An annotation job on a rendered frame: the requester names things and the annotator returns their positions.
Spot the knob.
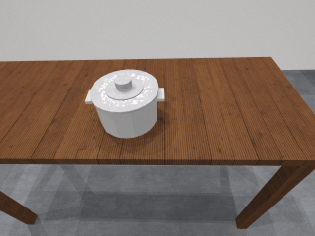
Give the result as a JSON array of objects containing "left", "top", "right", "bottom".
[{"left": 114, "top": 75, "right": 132, "bottom": 89}]

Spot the table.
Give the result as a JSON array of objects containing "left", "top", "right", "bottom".
[{"left": 0, "top": 57, "right": 315, "bottom": 229}]

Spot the pot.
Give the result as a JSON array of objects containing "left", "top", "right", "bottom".
[{"left": 85, "top": 88, "right": 165, "bottom": 139}]

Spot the lid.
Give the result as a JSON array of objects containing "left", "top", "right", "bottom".
[{"left": 90, "top": 69, "right": 159, "bottom": 115}]

